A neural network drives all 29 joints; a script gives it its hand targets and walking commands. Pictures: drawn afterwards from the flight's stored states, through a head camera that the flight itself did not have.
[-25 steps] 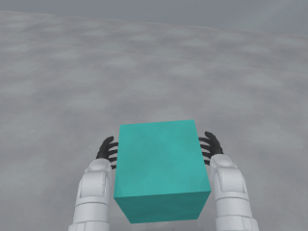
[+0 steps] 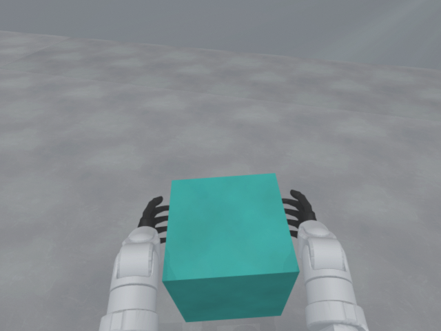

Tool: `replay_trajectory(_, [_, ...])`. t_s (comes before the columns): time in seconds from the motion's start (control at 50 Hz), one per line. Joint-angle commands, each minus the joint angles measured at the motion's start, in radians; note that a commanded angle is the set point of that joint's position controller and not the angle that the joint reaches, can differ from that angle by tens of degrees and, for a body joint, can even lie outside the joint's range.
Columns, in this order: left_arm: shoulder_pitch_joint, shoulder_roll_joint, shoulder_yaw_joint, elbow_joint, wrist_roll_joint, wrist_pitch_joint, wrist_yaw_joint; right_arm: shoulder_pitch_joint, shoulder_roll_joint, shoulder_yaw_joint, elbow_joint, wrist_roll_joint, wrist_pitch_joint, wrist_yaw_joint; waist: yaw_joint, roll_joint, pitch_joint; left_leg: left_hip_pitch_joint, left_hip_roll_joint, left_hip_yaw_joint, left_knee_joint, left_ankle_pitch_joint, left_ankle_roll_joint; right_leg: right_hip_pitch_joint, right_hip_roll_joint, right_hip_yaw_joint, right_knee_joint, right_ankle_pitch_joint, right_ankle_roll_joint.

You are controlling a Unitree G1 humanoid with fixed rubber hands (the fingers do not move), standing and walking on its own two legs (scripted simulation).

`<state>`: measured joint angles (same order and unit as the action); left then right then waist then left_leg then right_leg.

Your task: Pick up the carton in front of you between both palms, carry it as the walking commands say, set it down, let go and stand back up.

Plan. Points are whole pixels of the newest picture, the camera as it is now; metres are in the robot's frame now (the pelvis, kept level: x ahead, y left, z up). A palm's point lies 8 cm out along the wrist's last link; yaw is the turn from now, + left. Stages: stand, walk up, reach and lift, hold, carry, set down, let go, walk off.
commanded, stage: hold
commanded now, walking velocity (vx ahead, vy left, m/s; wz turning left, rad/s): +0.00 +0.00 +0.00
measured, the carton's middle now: (228, 250) +0.30 -0.01 -0.03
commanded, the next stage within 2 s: set down in 0.26 s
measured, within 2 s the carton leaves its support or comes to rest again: neither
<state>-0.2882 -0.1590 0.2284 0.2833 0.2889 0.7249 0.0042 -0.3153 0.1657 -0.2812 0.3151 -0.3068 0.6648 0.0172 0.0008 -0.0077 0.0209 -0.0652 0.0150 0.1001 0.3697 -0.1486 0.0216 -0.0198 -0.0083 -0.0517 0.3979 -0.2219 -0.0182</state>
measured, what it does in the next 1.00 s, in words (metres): lowers itself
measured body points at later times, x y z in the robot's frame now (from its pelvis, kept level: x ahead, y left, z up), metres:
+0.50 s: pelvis -0.02 +0.00 -0.01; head -0.05 +0.00 +0.44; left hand +0.31 +0.13 +0.03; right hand +0.31 -0.17 +0.04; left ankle +0.05 +0.10 -0.74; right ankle +0.01 -0.11 -0.74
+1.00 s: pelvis -0.03 -0.01 -0.09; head +0.19 -0.03 +0.31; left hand +0.37 +0.11 -0.18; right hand +0.36 -0.19 -0.18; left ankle +0.05 +0.10 -0.74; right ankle +0.01 -0.11 -0.74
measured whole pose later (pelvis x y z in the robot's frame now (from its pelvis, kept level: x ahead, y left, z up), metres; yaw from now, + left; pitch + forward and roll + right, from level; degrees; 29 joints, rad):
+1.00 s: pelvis -0.03 -0.01 -0.09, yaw -6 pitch +28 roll +1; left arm -0.57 -0.12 0.40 0.56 0.24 0.11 0.02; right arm -0.61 0.13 -0.39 0.57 -0.23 0.08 -0.03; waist 0.01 -0.01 0.02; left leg -1.15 -0.03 -0.01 0.98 -0.32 0.00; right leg -1.13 0.06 0.03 1.02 -0.36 -0.03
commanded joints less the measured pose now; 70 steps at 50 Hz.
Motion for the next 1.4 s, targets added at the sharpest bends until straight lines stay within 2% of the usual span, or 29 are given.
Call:
replay_trajectory(0.0, [-0.547, -0.897, -0.406, 0.049, -0.198, -0.042, -0.215, -0.514, 0.871, 0.394, 0.111, 0.186, -0.017, 0.239, -0.018, -0.037, -0.118, 0.144, -0.050, -0.198, -0.023, -0.013, 0.005, -0.205, 0.060, 0.149, -0.088, -0.047, -0.032])
replay_trajectory(0.02, [-0.510, -0.946, -0.382, 0.039, -0.196, -0.038, -0.220, -0.544, 0.858, 0.413, 0.088, 0.202, -0.013, 0.248, 0.045, 0.035, -0.116, 0.151, -0.051, -0.183, -0.016, -0.060, 0.003, -0.196, 0.069, 0.134, -0.064, -0.075, -0.036])
replay_trajectory(0.04, [-0.564, -0.943, -0.381, 0.077, -0.205, -0.034, -0.229, -0.509, 0.890, 0.414, 0.104, 0.199, -0.018, 0.248, -0.027, 0.067, -0.102, 0.100, -0.062, -0.169, -0.017, -0.036, -0.002, -0.174, 0.060, 0.158, -0.068, -0.027, -0.036])
replay_trajectory(0.06, [-0.560, -0.932, -0.423, 0.034, -0.218, -0.037, -0.224, -0.539, 0.894, 0.427, 0.068, 0.231, -0.027, 0.257, 0.010, -0.004, -0.168, 0.208, -0.053, -0.178, -0.007, -0.008, 0.002, -0.211, 0.067, 0.147, -0.067, -0.043, -0.030])
replay_trajectory(0.1, [-0.557, -0.942, -0.397, 0.042, -0.212, -0.024, -0.233, -0.474, 0.891, 0.422, 0.106, 0.186, -0.004, 0.251, -0.023, -0.029, -0.129, 0.180, -0.054, -0.200, -0.004, -0.022, -0.006, -0.203, 0.043, 0.168, -0.091, -0.047, -0.042])
replay_trajectory(0.26, [-0.513, -0.959, -0.423, 0.034, -0.207, -0.044, -0.217, -0.480, 0.895, 0.444, 0.080, 0.215, -0.021, 0.242, -0.004, 0.032, -0.147, 0.262, -0.065, -0.191, -0.015, 0.028, -0.011, -0.241, 0.047, 0.158, -0.100, -0.034, -0.037])
replay_trajectory(0.3, [-0.519, -0.922, -0.415, 0.027, -0.189, -0.052, -0.228, -0.571, 0.864, 0.460, 0.026, 0.205, -0.033, 0.248, 0.027, -0.032, -0.170, 0.235, -0.061, -0.191, -0.009, 0.027, 0.007, -0.237, 0.060, 0.137, -0.089, -0.055, -0.026])
replay_trajectory(0.34, [-0.573, -0.958, -0.391, 0.062, -0.197, -0.067, -0.232, -0.577, 0.859, 0.473, -0.005, 0.212, -0.059, 0.251, -0.029, 0.004, -0.170, 0.220, -0.076, -0.181, 0.015, -0.059, -0.001, -0.225, 0.042, 0.158, -0.086, -0.091, -0.051])
replay_trajectory(0.44, [-0.756, -0.772, -0.051, 0.387, 0.025, -0.127, -0.236, -0.866, 0.709, 0.093, 0.281, 0.026, -0.134, 0.225, 0.006, -0.023, -0.030, -0.019, -0.063, -0.221, 0.085, -0.415, 0.021, -0.337, 0.085, 0.118, 0.059, -0.295, -0.050])
replay_trajectory(0.6, [-0.779, -0.539, 0.068, 0.300, 0.101, -0.293, -0.168, -0.673, 0.659, -0.060, 0.383, -0.055, -0.259, 0.152, 0.018, 0.018, -0.184, -0.149, -0.092, -0.199, 0.189, -0.127, 0.014, -0.437, 0.101, 0.133, 0.144, -0.081, -0.020])
replay_trajectory(0.64, [-0.727, -0.604, 0.009, 0.334, 0.070, -0.349, -0.180, -0.667, 0.613, -0.005, 0.322, -0.043, -0.322, 0.143, -0.018, 0.030, -0.235, -0.183, -0.101, -0.159, 0.248, -0.014, 0.001, -0.422, 0.107, 0.131, 0.186, -0.006, -0.008])
replay_trajectory(0.72, [-0.660, -0.593, -0.054, 0.305, 0.064, -0.476, -0.157, -0.664, 0.657, 0.058, 0.329, -0.009, -0.421, 0.146, 0.040, 0.045, -0.308, -0.346, -0.107, -0.183, 0.332, 0.131, 0.006, -0.571, 0.119, 0.144, 0.282, 0.106, -0.003])
replay_trajectory(0.82, [-0.734, -0.734, -0.240, 0.316, -0.063, -0.606, -0.167, -0.577, 0.737, 0.239, 0.337, 0.051, -0.564, 0.126, -0.070, -0.009, -0.594, -0.398, -0.114, -0.206, 0.493, 0.328, -0.017, -0.739, 0.139, 0.135, 0.423, 0.266, 0.014])
replay_trajectory(0.84, [-0.786, -0.686, -0.254, 0.267, -0.096, -0.645, -0.151, -0.701, 0.707, 0.295, 0.336, 0.101, -0.582, 0.128, 0.021, 0.017, -0.677, -0.490, -0.122, -0.176, 0.559, 0.332, -0.039, -0.758, 0.143, 0.132, 0.485, 0.284, 0.011])
replay_trajectory(0.92, [-0.758, -0.680, -0.354, 0.269, -0.117, -0.682, -0.095, -0.705, 0.758, 0.451, 0.270, 0.163, -0.623, 0.115, 0.008, -0.025, -1.033, -0.652, -0.147, -0.153, 0.701, 0.329, -0.036, -0.735, 0.143, 0.160, 0.658, 0.409, 0.032])
replay_trajectory(1.0, [-0.672, -0.712, -0.392, 0.279, -0.162, -0.668, -0.112, -0.746, 0.750, 0.576, 0.196, 0.224, -0.610, 0.087, 0.077, -0.039, -1.179, -0.881, -0.152, -0.138, 0.803, 0.295, -0.042, -0.715, 0.127, 0.180, 0.768, 0.535, 0.046])
replay_trajectory(1.06, [-0.634, -0.800, -0.401, 0.308, -0.171, -0.628, -0.126, -0.670, 0.801, 0.538, 0.242, 0.211, -0.590, 0.083, 0.058, -0.013, -1.097, -0.921, -0.169, -0.131, 0.813, 0.182, -0.050, -0.857, 0.150, 0.154, 0.764, 0.293, 0.042])
replay_trajectory(1.08, [-0.799, -0.733, -0.438, 0.207, -0.208, -0.634, -0.131, -0.653, 0.805, 0.502, 0.313, 0.180, -0.562, 0.066, 0.007, -0.057, -1.093, -0.960, -0.163, -0.142, 0.827, 0.132, -0.052, -0.903, 0.157, 0.142, 0.768, 0.288, 0.056])
replay_trajectory(1.1, [-0.837, -0.737, -0.403, 0.234, -0.194, -0.621, -0.135, -0.783, 0.781, 0.517, 0.271, 0.213, -0.563, 0.067, 0.082, 0.005, -1.045, -1.090, -0.163, -0.107, 0.861, 0.070, -0.058, -0.900, 0.146, 0.172, 0.774, 0.235, 0.045])
replay_trajectory(1.12, [-0.812, -0.720, -0.416, 0.235, -0.191, -0.605, -0.138, -0.647, 0.814, 0.453, 0.346, 0.156, -0.534, 0.059, -0.012, -0.037, -1.033, -1.031, -0.154, -0.118, 0.839, 0.035, -0.054, -0.975, 0.162, 0.123, 0.784, 0.225, 0.066])
replay_trajectory(1.14, [-0.826, -0.731, -0.381, 0.242, -0.165, -0.600, -0.149, -0.708, 0.807, 0.467, 0.317, 0.168, -0.523, 0.066, 0.075, -0.037, -0.995, -1.094, -0.162, -0.107, 0.838, 0.023, -0.048, -0.997, 0.167, 0.144, 0.778, 0.154, 0.052])
replay_trajectory(1.16, [-0.836, -0.775, -0.392, 0.268, -0.208, -0.590, -0.156, -0.690, 0.800, 0.423, 0.355, 0.128, -0.517, 0.069, -0.035, -0.037, -1.002, -1.126, -0.167, -0.109, 0.868, -0.062, -0.050, -1.055, 0.166, 0.119, 0.792, 0.055, 0.045])
replay_trajectory(1.18, [-0.817, -0.755, -0.369, 0.247, -0.186, -0.587, -0.148, -0.710, 0.818, 0.465, 0.369, 0.138, -0.508, 0.062, 0.054, -0.069, -1.010, -1.097, -0.172, -0.113, 0.885, -0.039, -0.051, -1.090, 0.165, 0.108, 0.813, 0.011, 0.057])
replay_trajectory(1.22, [-0.899, -0.701, -0.307, 0.331, -0.182, -0.575, -0.153, -0.833, 0.792, 0.424, 0.384, 0.152, -0.504, 0.061, 0.055, -0.038, -0.921, -1.238, -0.173, -0.084, 0.909, -0.112, -0.055, -1.139, 0.168, 0.148, 0.795, -0.054, 0.051])
replay_trajectory(1.24, [-0.920, -0.714, -0.298, 0.350, -0.177, -0.561, -0.148, -0.835, 0.761, 0.388, 0.407, 0.146, -0.497, 0.079, 0.004, -0.042, -0.934, -1.189, -0.166, -0.100, 0.914, -0.147, -0.050, -1.171, 0.171, 0.092, 0.842, -0.107, 0.050])
replay_trajectory(1.26, [-0.953, -0.696, -0.265, 0.373, -0.137, -0.556, -0.146, -0.888, 0.762, 0.316, 0.425, 0.156, -0.495, 0.079, 0.075, 0.024, -0.876, -1.206, -0.171, -0.087, 0.908, -0.180, -0.038, -1.247, 0.179, 0.121, 0.841, -0.167, 0.033])
replay_trajectory(1.3, [-1.043, -0.678, -0.244, 0.365, -0.130, -0.550, -0.138, -0.955, 0.706, 0.294, 0.456, 0.118, -0.489, 0.069, -0.009, 0.000, -0.856, -1.267, -0.163, -0.100, 0.962, -0.210, -0.062, -1.334, 0.196, 0.078, 0.896, -0.196, 0.039])
replay_trajectory(1.32, [-1.065, -0.698, -0.197, 0.396, -0.107, -0.553, -0.130, -1.031, 0.714, 0.331, 0.458, 0.144, -0.494, 0.074, 0.071, 0.032, -0.856, -1.257, -0.171, -0.064, 0.992, -0.214, -0.056, -1.355, 0.193, 0.104, 0.894, -0.234, 0.031])
replay_trajectory(1.38, [-1.083, -0.650, -0.125, 0.463, -0.092, -0.523, -0.114, -1.039, 0.659, 0.222, 0.570, 0.090, -0.468, 0.087, 0.068, -0.005, -0.817, -1.302, -0.171, -0.081, 1.010, -0.172, -0.051, -1.406, 0.188, 0.080, 0.963, -0.219, 0.014])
